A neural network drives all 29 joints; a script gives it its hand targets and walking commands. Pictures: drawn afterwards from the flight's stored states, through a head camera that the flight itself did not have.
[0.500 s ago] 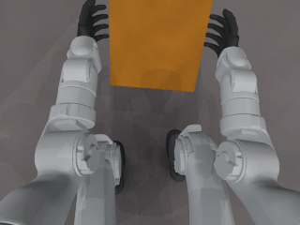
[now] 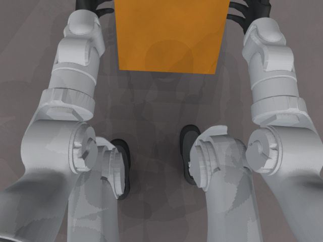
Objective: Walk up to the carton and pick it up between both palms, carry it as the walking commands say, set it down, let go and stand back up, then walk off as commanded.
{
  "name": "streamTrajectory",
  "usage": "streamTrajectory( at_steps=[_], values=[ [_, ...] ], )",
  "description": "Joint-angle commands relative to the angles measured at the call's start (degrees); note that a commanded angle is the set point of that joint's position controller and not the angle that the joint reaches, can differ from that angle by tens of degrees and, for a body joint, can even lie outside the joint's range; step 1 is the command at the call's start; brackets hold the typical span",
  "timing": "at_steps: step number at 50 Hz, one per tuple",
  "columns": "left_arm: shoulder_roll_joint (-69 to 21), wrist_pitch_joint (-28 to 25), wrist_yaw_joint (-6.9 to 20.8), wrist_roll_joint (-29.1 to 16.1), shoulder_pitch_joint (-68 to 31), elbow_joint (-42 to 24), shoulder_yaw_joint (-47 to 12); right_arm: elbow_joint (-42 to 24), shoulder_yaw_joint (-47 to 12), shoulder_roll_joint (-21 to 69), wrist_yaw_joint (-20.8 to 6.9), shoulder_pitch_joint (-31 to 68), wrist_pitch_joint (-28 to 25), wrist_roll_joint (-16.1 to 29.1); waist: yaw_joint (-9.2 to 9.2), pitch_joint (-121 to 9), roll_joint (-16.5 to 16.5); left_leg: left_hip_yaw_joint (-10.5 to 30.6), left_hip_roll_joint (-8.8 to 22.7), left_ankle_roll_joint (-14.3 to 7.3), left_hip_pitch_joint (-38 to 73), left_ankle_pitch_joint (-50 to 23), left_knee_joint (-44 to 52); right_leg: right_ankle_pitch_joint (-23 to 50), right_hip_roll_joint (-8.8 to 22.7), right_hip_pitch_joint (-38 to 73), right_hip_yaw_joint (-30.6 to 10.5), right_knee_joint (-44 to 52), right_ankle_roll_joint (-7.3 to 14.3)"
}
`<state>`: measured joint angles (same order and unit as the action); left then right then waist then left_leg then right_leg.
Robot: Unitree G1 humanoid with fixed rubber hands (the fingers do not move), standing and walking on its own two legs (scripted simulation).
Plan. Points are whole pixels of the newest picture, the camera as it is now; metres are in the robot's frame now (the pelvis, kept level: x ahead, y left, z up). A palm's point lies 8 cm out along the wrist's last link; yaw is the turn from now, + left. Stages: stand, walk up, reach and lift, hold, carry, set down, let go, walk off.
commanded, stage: set down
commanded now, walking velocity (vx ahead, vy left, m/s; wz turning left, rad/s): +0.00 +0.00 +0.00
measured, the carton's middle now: (169, 16) +0.56 -0.07 -0.26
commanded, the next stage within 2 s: none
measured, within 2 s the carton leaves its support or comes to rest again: neither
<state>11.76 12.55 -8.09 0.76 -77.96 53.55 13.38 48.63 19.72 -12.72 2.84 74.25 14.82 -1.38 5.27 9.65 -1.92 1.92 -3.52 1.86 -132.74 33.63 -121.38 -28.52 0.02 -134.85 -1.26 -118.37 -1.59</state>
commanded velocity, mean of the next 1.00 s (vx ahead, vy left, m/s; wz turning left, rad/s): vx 0.00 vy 0.00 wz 0.00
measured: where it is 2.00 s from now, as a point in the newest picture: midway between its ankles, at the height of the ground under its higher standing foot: (156, 171)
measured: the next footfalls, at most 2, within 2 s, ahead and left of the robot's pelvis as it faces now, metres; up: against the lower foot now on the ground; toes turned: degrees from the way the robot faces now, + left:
none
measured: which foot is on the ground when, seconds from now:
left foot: down 0.00-1.00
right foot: down 0.00-1.00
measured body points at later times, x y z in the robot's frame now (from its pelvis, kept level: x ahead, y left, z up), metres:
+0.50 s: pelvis +0.00 +0.00 -0.02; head +0.37 -0.01 +0.23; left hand +0.58 +0.09 -0.19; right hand +0.54 -0.23 -0.19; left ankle +0.10 +0.12 -0.35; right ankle +0.12 -0.13 -0.35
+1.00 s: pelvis +0.01 +0.00 -0.02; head +0.39 +0.00 +0.22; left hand +0.58 +0.09 -0.20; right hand +0.55 -0.23 -0.20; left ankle +0.10 +0.12 -0.35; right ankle +0.12 -0.13 -0.35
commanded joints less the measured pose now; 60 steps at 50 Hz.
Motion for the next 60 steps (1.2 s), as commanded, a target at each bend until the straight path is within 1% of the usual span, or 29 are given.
streamTrajectory(
  at_steps=[1,4,7,9,13,21,36,48,60],
  values=[
    [-48.83,-2.98,14.87,-5.88,-33.58,-7.72,-20.14,-5.97,-22.06,48.53,-15.38,32.82,-3.00,7.15,1.11,-68.40,-2.47,-5.78,-4.69,-0.99,30.73,-18.20,8.36,20.87,-4.71,41.25,6.18,5.17,-0.11],
    [-47.18,-3.08,14.89,-5.43,-33.35,-5.88,-19.50,-3.70,-21.08,47.56,-15.51,33.02,-3.18,7.26,1.16,-63.94,-2.32,-5.45,-4.30,-1.23,29.83,-16.93,7.57,19.23,-4.56,38.47,6.08,4.33,-0.11],
    [-46.06,-2.69,15.04,-3.50,-31.23,-3.27,-17.92,-1.89,-20.16,46.53,-16.06,33.99,-3.33,7.47,-0.29,-58.12,-2.58,-5.11,-4.03,-1.54,29.11,-15.63,7.15,17.08,-4.56,35.30,5.78,3.78,-0.02],
    [-46.00,-2.47,15.25,-2.58,-30.39,-2.17,-17.24,-0.94,-19.78,46.11,-16.29,34.38,-3.41,7.63,-0.80,-56.46,-2.84,-5.04,-3.88,-1.68,28.95,-15.05,6.76,16.23,-4.56,34.70,5.60,3.41,0.07],
    [-46.33,-1.96,15.96,-1.56,-29.52,-0.65,-16.36,1.06,-18.60,45.49,-16.56,33.94,-3.33,6.97,-0.61,-52.16,-3.62,-4.91,-3.64,-1.78,27.47,-13.25,6.42,14.36,-4.53,33.42,5.30,3.06,0.42],
    [-45.47,-1.52,16.92,0.26,-26.65,2.35,-13.92,3.84,-16.78,45.33,-17.04,31.46,-2.98,5.62,-1.08,-46.06,-3.25,-4.91,-3.52,-2.19,24.83,-11.81,5.72,13.09,-4.55,32.06,4.76,2.59,0.63],
    [-43.81,-1.07,17.33,3.87,-19.89,5.41,-11.28,7.95,-13.86,43.61,-17.50,25.80,-2.82,3.45,-2.07,-40.30,-3.60,-4.67,-3.57,-2.24,23.52,-12.43,5.25,13.38,-4.65,28.71,4.14,1.78,0.62],
    [-42.52,-1.13,17.00,5.77,-15.57,7.22,-9.90,10.02,-12.00,41.79,-17.67,21.96,-3.00,2.04,-2.20,-37.92,-3.56,-4.10,-3.64,-2.34,23.77,-14.22,5.14,14.27,-4.51,26.20,3.90,1.29,0.48],
    [-40.08,-1.33,16.88,7.26,-13.32,9.10,-8.31,11.91,-10.16,39.69,-17.54,19.45,-3.09,0.54,-2.47,-35.29,-3.47,-3.96,-3.47,-2.55,22.57,-13.76,5.19,13.72,-4.27,25.00,3.32,1.42,0.34]
  ],
)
